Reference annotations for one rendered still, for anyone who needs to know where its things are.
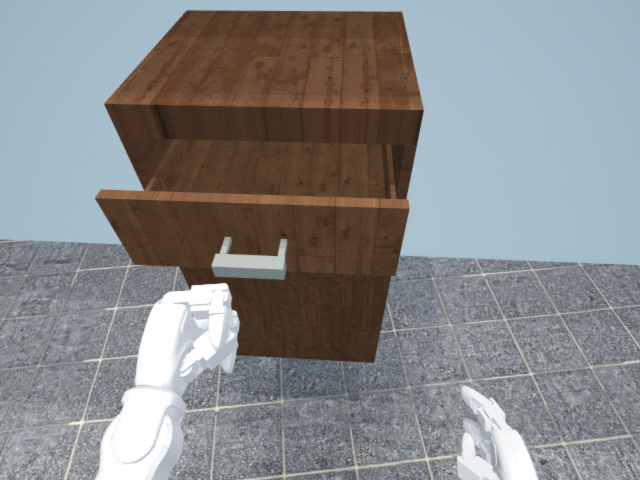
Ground cabinet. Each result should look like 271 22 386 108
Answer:
104 10 424 363

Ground drawer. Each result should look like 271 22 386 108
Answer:
95 139 410 276

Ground robot right hand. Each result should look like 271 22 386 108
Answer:
457 386 538 480

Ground handle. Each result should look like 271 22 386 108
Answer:
211 237 288 280

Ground left robot forearm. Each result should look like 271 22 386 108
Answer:
95 386 187 480

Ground robot left hand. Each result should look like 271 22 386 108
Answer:
135 283 240 397

